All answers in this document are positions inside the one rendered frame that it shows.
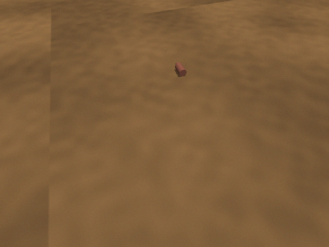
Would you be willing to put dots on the bottle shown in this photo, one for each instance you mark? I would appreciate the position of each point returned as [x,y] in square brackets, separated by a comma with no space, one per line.
[180,69]

